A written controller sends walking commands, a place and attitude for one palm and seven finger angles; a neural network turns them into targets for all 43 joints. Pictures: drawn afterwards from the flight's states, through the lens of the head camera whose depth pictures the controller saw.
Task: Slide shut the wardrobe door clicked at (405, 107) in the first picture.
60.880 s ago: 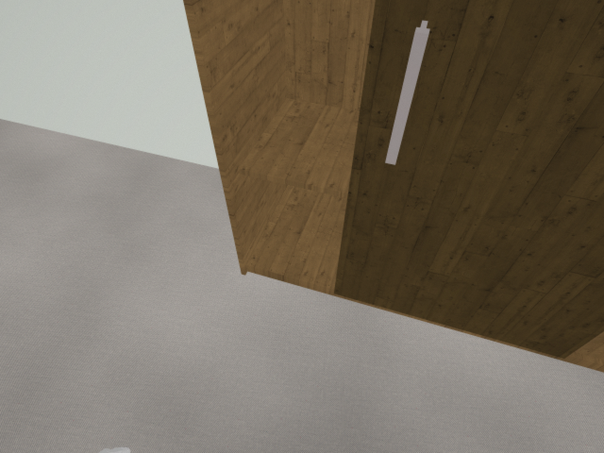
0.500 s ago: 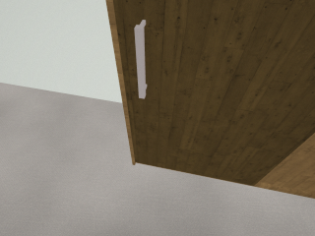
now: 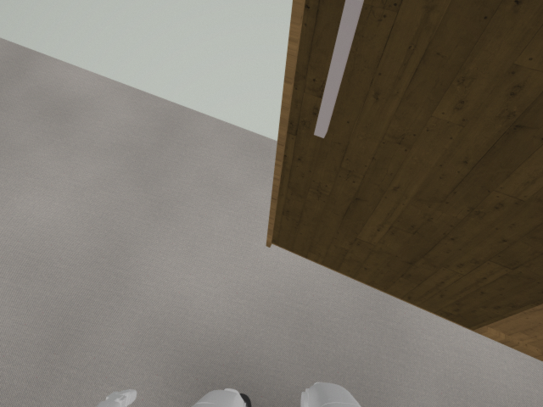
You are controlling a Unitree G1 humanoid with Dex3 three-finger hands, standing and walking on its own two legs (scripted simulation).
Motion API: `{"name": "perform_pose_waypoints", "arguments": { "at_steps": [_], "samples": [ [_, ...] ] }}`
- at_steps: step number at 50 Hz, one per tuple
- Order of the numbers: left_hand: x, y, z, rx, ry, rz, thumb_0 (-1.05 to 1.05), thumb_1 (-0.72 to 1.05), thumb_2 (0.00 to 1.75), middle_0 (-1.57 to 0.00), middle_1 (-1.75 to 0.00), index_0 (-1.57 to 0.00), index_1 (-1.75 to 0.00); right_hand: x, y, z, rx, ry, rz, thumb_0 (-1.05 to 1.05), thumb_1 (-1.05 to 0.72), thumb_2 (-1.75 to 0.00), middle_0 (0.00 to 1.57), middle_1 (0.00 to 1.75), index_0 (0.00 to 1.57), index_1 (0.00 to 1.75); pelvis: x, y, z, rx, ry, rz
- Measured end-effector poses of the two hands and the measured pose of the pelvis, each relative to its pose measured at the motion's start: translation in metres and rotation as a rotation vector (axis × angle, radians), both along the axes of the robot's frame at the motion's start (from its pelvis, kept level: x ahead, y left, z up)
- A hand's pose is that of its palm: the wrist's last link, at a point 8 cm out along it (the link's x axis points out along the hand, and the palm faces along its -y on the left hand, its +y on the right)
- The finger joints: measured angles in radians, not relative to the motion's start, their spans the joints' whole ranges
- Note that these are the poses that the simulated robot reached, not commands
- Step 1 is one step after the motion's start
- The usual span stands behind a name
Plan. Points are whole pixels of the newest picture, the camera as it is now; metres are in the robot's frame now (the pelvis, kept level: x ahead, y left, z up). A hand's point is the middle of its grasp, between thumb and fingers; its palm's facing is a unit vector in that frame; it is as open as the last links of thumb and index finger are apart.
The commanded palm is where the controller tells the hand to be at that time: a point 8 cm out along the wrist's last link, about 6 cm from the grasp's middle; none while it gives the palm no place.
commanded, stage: walk to a spot facing it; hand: right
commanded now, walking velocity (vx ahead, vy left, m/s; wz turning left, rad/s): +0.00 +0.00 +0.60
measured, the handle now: (338, 71) +0.64 -0.08 +0.11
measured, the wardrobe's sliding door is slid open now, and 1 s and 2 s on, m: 0.00 0.00 0.00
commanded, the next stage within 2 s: none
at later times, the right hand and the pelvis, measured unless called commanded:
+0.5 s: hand (400, 384) +0.17 -0.21 -0.15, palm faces -0.29 +0.93 -0.24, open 7.4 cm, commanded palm none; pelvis -0.01 -0.03 +0.01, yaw +18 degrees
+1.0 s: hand (323, 360) +0.21 -0.09 -0.16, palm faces -0.62 +0.75 -0.23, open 7.4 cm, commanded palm none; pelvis -0.03 -0.01 -0.01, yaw +38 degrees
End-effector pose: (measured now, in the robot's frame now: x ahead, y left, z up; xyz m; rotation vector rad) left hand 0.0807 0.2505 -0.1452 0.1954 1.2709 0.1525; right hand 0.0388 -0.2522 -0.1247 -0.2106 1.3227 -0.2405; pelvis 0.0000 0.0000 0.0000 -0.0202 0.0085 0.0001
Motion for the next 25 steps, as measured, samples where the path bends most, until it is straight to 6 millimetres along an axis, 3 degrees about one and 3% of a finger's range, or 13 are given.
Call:
{"name": "perform_pose_waypoints", "arguments": {
  "at_steps": [7,12,15,18,25],
  "samples": [
    [0.015,0.000,0.025,0.017,-0.127,0.062,0.01,0.91,0.90,-0.20,-0.30,-0.20,-0.30,0.022,0.000,0.005,0.024,-0.011,0.095,0.00,-0.90,-0.90,0.20,0.30,0.20,0.30,-0.004,-0.007,0.010,-0.014,0.022,0.101],
    [0.009,-0.007,0.036,0.049,-0.183,0.107,0.01,0.91,0.90,-0.20,-0.30,-0.20,-0.30,0.046,-0.014,-0.001,0.041,-0.038,0.163,0.00,-0.90,-0.90,0.20,0.30,0.20,0.30,-0.009,-0.022,0.008,-0.005,0.030,0.167],
    [-0.010,-0.011,0.036,0.091,-0.189,0.129,0.01,0.91,0.90,-0.20,-0.30,-0.20,-0.30,0.065,-0.024,-0.009,0.056,-0.062,0.202,0.00,-0.90,-0.90,0.20,0.30,0.20,0.30,-0.011,-0.033,0.001,0.026,0.036,0.187],
    [-0.042,-0.017,0.039,0.104,-0.120,0.143,0.01,0.91,0.90,-0.20,-0.30,-0.20,-0.30,0.089,-0.026,-0.004,0.065,-0.093,0.253,0.00,-0.91,-0.90,0.20,0.30,0.20,0.30,-0.014,-0.036,0.007,0.036,0.022,0.210],
    [-0.113,-0.014,0.033,0.093,-0.003,0.264,0.01,0.90,0.90,-0.20,-0.30,-0.20,-0.30,0.140,-0.008,0.009,0.065,-0.162,0.403,0.00,-0.91,-0.90,0.20,0.30,0.20,0.30,-0.013,-0.031,0.008,0.078,0.009,0.321]
  ]
}}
